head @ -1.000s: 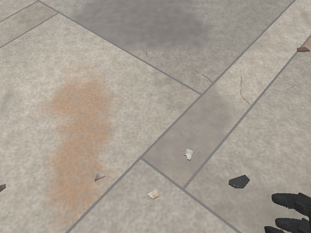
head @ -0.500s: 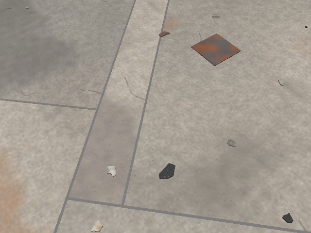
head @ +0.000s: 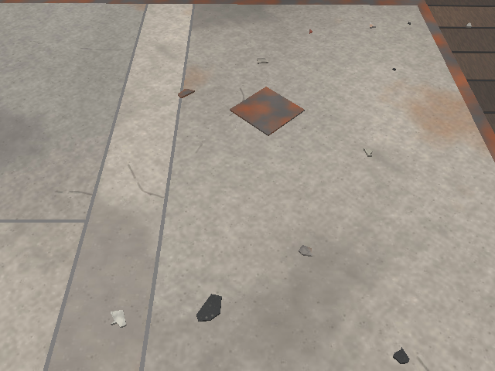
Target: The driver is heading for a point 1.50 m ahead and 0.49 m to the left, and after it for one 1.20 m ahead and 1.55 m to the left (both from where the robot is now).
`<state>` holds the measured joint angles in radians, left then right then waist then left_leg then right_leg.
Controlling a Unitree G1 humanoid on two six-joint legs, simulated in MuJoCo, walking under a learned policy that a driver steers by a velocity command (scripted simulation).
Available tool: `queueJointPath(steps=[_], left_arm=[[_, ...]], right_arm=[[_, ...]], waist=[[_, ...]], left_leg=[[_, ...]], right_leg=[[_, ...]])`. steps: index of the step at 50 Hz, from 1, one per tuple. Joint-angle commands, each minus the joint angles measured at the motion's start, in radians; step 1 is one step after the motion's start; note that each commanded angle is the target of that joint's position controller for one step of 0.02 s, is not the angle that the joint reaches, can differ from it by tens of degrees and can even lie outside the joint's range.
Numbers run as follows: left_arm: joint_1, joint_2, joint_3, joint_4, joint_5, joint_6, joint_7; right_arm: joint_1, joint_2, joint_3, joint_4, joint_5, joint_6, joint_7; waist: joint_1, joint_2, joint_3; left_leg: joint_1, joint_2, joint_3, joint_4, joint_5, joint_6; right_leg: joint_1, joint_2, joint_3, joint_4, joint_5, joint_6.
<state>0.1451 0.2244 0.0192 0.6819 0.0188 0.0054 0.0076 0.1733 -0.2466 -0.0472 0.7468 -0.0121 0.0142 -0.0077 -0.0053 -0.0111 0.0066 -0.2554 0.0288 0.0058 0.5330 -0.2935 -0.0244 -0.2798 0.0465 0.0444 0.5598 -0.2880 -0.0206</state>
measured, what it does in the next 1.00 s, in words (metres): walks ahead: right foot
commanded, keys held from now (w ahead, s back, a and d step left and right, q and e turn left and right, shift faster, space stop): shift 0.34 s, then w+shift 0.26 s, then w+q+shift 0.40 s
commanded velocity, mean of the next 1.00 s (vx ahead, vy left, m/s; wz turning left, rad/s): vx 0.44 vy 0.00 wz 0.18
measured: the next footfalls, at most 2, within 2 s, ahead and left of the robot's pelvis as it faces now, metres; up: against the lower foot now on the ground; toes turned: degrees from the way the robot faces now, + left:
right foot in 0.64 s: +0.11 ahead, -0.14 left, +0.00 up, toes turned -3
left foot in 1.08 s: +0.50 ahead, +0.09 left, +0.00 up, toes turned +23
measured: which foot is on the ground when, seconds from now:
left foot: down 0.00-0.62, up 0.64-1.00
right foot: down 0.00-0.40, up 0.42-0.62, down 0.64-1.00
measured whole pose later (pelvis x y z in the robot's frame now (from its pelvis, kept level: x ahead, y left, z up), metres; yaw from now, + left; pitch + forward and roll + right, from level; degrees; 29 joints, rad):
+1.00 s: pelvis +0.27 -0.02 -0.02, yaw +14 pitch +2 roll +0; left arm 0.50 0.21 0.03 0.95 0.04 -0.11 0.01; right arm 0.03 -0.27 -0.04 0.71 -0.03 0.01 0.10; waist 0.06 0.02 0.02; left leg -0.77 0.04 0.14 0.83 -0.05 0.14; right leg 0.27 0.01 -0.29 0.12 -0.42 0.03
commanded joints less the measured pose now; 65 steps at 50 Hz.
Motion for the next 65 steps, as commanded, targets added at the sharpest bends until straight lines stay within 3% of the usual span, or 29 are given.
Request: queueJointPath(steps=[1, 17, 18, 20, 21, 22, 23, 26, 28, 29, 30, 31, 32, 33, 34, 35, 37, 45, 47, 49, 52, 53, 54, 55, 56, 57, 59, 62, 65], left_arm=[[0.002, 0.144, 0.045, -0.04, 0.006, -0.013, 0.004], [0.05, 0.098, 0.055, 0.069, -0.008, 0.004, 0.025], [0.089, 0.103, 0.059, 0.091, -0.014, 0.007, 0.027], [0.075, 0.127, 0.07, 0.076, -0.031, -0.007, 0.021], [0.03, 0.103, 0.064, 0.045, -0.047, -0.031, 0.014], [-0.019, 0.076, 0.056, 0.024, -0.063, -0.056, 0.005], [-0.056, 0.106, 0.064, 0.015, -0.059, -0.073, 0.0], [-0.021, 0.088, 0.059, 0.021, -0.06, -0.101, -0.017], [0.032, 0.075, 0.057, 0.058, -0.049, -0.109, -0.025], [0.109, 0.072, 0.057, 0.087, 0.032, -0.08, -0.05], [0.211, 0.073, 0.063, 0.127, 0.035, -0.069, -0.051], [0.345, 0.107, 0.076, 0.163, 0.033, -0.073, -0.042], [0.526, 0.213, 0.098, 0.179, 0.052, -0.084, -0.025], [0.456, 0.276, 0.095, 0.14, 0.065, -0.088, -0.012], [0.352, 0.26, 0.096, 0.123, 0.051, -0.082, -0.004], [0.275, 0.2, 0.079, 0.106, 0.035, -0.092, -0.005], [0.203, 0.156, 0.059, 0.097, 0.022, -0.106, -0.004], [0.319, 0.101, 0.037, 0.189, 0.021, -0.135, -0.003], [0.34, 0.11, 0.035, 0.209, 0.017, -0.135, 0.006], [0.334, 0.141, 0.036, 0.219, 0.014, -0.131, 0.015], [0.303, 0.24, 0.063, 0.205, 0.024, -0.087, 0.039], [0.257, 0.269, 0.074, 0.183, 0.028, -0.072, 0.035], [0.232, 0.264, 0.076, 0.174, 0.028, -0.072, 0.024], [0.188, 0.109, 0.044, 0.114, 0.019, -0.088, -0.002], [0.142, 0.12, 0.035, 0.002, 0.001, -0.12, -0.01], [0.051, 0.152, 0.032, -0.02, 0.012, -0.143, -0.01], [0.052, 0.136, 0.02, -0.008, 0.024, -0.147, -0.006], [0.093, 0.121, 0.009, -0.011, 0.065, -0.083, -0.014], [-0.111, 0.108, -0.01, -0.101, 0.054, -0.068, -0.028]], right_arm=[[-0.058, -0.103, -0.021, -0.07, 0.0, -0.028, 0.006], [-0.018, -0.084, 0.001, -0.014, 0.004, -0.042, -0.009], [0.019, -0.099, -0.006, 0.005, 0.008, -0.038, -0.01], [0.088, -0.147, -0.023, 0.023, 0.034, -0.036, -0.014], [0.129, -0.181, -0.032, 0.034, 0.043, -0.048, -0.016], [0.117, -0.214, -0.045, 0.037, 0.048, -0.062, -0.019], [0.129, -0.211, -0.048, 0.041, 0.04, -0.074, -0.022], [0.073, -0.179, -0.04, 0.01, 0.046, -0.094, -0.009], [0.038, -0.196, -0.045, 0.004, 0.057, -0.088, 0.0], [0.044, -0.209, -0.06, 0.033, -0.026, -0.067, 0.019], [0.038, -0.202, -0.065, 0.036, -0.032, -0.059, 0.022], [0.024, -0.15, -0.051, 0.03, -0.025, -0.061, 0.024], [-0.082, -0.039, -0.018, -0.026, -0.03, -0.067, 0.027], [-0.097, 0.011, -0.005, -0.085, -0.002, -0.075, 0.023], [-0.11, -0.035, -0.011, -0.099, 0.001, -0.071, 0.027], [-0.092, -0.087, -0.024, -0.078, -0.003, -0.069, 0.038], [0.013, -0.112, -0.035, -0.024, -0.021, -0.057, 0.063], [-0.205, -0.062, -0.008, -0.096, -0.016, -0.02, 0.104], [-0.27, -0.049, 0.005, -0.125, -0.02, -0.022, 0.113], [-0.27, -0.043, 0.013, -0.136, -0.014, -0.023, 0.106], [0.006, -0.118, -0.014, -0.068, 0.0, -0.026, 0.08], [0.208, -0.168, -0.04, -0.011, 0.003, -0.03, 0.067], [0.369, -0.222, -0.074, 0.045, -0.004, -0.031, 0.047], [0.268, -0.294, -0.1, 0.042, 0.002, -0.014, 0.027], [0.224, -0.36, -0.109, 0.004, -0.016, -0.005, 0.037], [0.242, -0.318, -0.106, 0.005, -0.014, -0.008, 0.027], [0.2, -0.224, -0.082, 0.04, -0.012, -0.032, 0.014], [0.151, -0.174, -0.053, 0.024, 0.008, -0.074, 0.005], [0.194, -0.196, -0.054, 0.022, 0.011, -0.096, 0.009]], waist=[[0.019, 0.122, -0.058], [0.004, 0.004, -0.025], [0.001, 0.017, -0.064], [-0.023, 0.074, 0.054], [-0.033, 0.149, 0.109], [-0.03, 0.217, 0.161], [-0.047, 0.197, 0.169], [-0.011, 0.146, 0.085], [0.02, 0.161, 0.046], [0.053, 0.107, 0.018], [0.098, 0.077, 0.011], [0.162, 0.0, -0.016], [0.27, -0.267, -0.064], [0.202, -0.244, -0.023], [0.136, -0.131, 0.048], [0.099, -0.039, 0.065], [0.036, -0.086, 0.043], [0.054, -0.051, 0.172], [0.062, -0.037, 0.195], [0.035, -0.053, 0.161], [-0.129, -0.139, -0.035], [-0.218, -0.146, -0.132], [-0.284, -0.091, -0.194], [-0.161, 0.209, -0.13], [-0.118, 0.196, -0.252], [-0.139, 0.035, -0.185], [-0.031, -0.113, 0.0], [0.053, -0.077, 0.053], [0.007, -0.046, 0.136]], left_leg=[[0.021, 0.092, -0.103, -0.109, 0.18, 0.08], [0.028, 0.041, -0.045, -0.087, 0.146, 0.052], [0.044, 0.024, -0.035, -0.094, -0.066, 0.067], [0.01, 0.1, -0.185, -0.188, -0.567, 0.151], [0.039, 0.22, -0.361, -0.3, -0.697, 0.22], [0.035, 0.336, -0.517, -0.403, -0.688, 0.28], [0.045, 0.376, -0.563, -0.438, -0.588, 0.3], [0.115, 0.311, -0.402, -0.426, -0.364, 0.238], [0.012, 0.196, -0.214, -0.385, -0.241, 0.197], [-0.029, 0.112, -0.113, -0.323, -0.283, 0.193], [-0.144, 0.083, -0.07, -0.228, -0.322, 0.188], [-0.344, 0.041, -0.045, -0.037, -0.246, 0.174], [-0.524, -0.058, 0.026, 0.414, -0.248, 0.14], [-0.701, -0.115, -0.109, 0.605, -0.209, 0.15], [-0.776, -0.009, -0.158, 0.691, -0.092, 0.155], [-0.74, 0.022, -0.163, 0.678, 0.005, 0.142], [-0.609, 0.05, -0.125, 0.641, 0.078, 0.1], [-0.64, 0.046, 0.048, 0.473, 0.274, 0.11], [-0.585, 0.038, 0.123, 0.346, 0.276, 0.141], [-0.435, -0.024, 0.205, 0.239, 0.248, 0.192], [-0.13, -0.14, 0.235, 0.231, 0.097, 0.251], [0.085, -0.162, 0.193, 0.216, 0.012, 0.281], [0.353, -0.153, 0.094, 0.117, -0.034, 0.304], [0.532, 0.057, -0.324, 0.011, -0.219, 0.382], [0.658, 0.2, -0.817, -0.198, -0.313, 0.527], [0.603, 0.22, -0.815, -0.287, -0.291, 0.482], [0.282, 0.142, -0.619, -0.326, -0.11, 0.391], [0.03, 0.044, -0.464, -0.335, 0.029, 0.391], [-0.115, -0.017, -0.397, -0.401, 0.136, 0.365]], right_leg=[[0.049, -0.054, 0.061, -0.079, 0.071, 0.002], [0.075, -0.07, 0.081, -0.096, 0.199, -0.002], [0.076, -0.036, 0.044, -0.074, -0.016, -0.012], [-0.128, -0.019, 0.018, 0.008, -0.409, -0.036], [-0.237, -0.025, -0.024, 0.1, -0.349, -0.036], [-0.282, -0.045, -0.063, 0.191, -0.177, -0.033], [-0.33, -0.092, -0.014, 0.276, -0.176, -0.04], [-0.312, -0.135, -0.017, 0.228, -0.179, -0.061], [-0.066, -0.076, -0.101, 0.054, -0.087, -0.04], [0.085, 0.012, -0.203, -0.072, -0.008, -0.025], [0.267, 0.047, -0.257, -0.102, 0.062, -0.012], [0.515, 0.005, -0.174, -0.095, 0.004, -0.02], [0.603, -0.287, 0.218, -0.271, -0.367, -0.051], [0.498, -0.471, 0.643, -0.439, -0.627, -0.135], [0.422, -0.517, 0.646, -0.448, -0.666, -0.175], [0.372, -0.458, 0.501, -0.418, -0.539, -0.139], [0.289, -0.356, 0.251, -0.455, -0.345, -0.077], [0.279, -0.27, -0.204, -0.526, 0.155, -0.039], [0.308, -0.269, -0.269, -0.532, 0.318, -0.027], [0.349, -0.269, -0.338, -0.444, 0.84, -0.008], [0.439, -0.316, -0.341, -0.023, 1.458, -0.012], [0.362, -0.332, -0.314, 0.233, 1.426, -0.039], [0.167, -0.289, -0.306, 0.556, 1.131, -0.033], [-0.289, -0.066, -0.265, 0.954, -0.007, 0.014], [-0.555, 0.016, -0.03, 1.137, -0.132, 0.026], [-0.614, -0.059, 0.055, 1.08, -0.052, 0.012], [-0.5, -0.142, 0.048, 0.873, -0.014, 0.012], [-0.393, -0.185, 0.037, 0.734, -0.068, 0.07], [-0.379, -0.187, -0.036, 0.467, 0.076, 0.104]])
Keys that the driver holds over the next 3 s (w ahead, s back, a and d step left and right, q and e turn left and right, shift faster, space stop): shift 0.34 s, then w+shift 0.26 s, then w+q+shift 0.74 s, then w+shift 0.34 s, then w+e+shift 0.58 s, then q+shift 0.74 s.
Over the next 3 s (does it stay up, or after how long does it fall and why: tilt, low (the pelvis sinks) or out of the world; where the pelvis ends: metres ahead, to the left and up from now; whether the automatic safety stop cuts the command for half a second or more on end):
stays up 1.60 0.76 0.00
